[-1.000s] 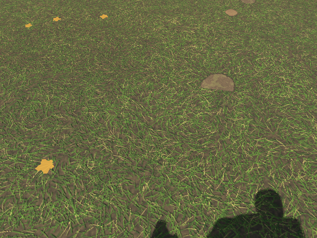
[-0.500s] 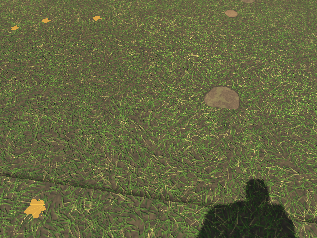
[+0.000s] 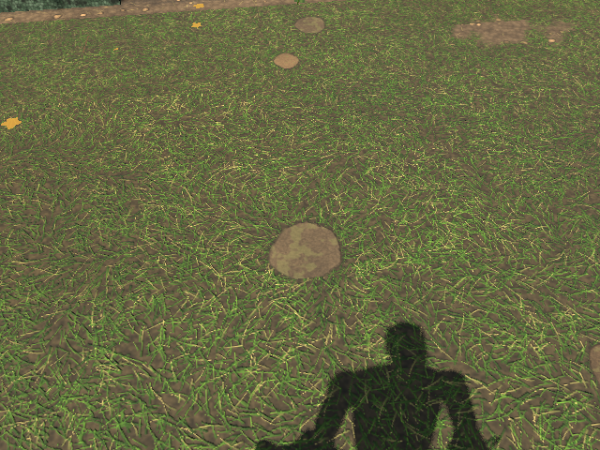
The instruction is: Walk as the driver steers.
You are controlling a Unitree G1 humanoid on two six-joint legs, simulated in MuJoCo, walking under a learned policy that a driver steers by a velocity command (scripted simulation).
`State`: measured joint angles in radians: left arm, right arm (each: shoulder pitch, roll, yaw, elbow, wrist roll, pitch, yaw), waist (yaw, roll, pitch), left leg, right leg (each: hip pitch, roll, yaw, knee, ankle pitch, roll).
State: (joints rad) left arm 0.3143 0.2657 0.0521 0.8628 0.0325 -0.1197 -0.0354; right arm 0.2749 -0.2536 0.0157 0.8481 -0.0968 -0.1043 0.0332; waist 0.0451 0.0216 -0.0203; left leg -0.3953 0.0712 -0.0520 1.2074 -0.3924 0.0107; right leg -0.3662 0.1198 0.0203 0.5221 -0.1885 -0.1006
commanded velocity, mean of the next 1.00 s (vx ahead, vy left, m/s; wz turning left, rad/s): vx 0.49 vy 0.00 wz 0.09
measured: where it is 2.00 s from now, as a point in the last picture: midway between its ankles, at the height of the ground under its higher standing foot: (319, 374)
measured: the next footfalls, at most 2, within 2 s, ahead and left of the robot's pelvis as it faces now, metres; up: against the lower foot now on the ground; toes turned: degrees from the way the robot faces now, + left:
left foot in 0.22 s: +0.23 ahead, +0.14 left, +0.00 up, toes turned -10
right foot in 0.54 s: +0.32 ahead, -0.12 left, +0.00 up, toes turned -6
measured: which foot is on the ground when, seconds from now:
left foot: up 0.00-0.20, down 0.22-0.54, up 0.56-0.86, down 0.88-1.00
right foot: down 0.00-0.24, up 0.26-0.52, down 0.54-0.90, up 0.92-1.00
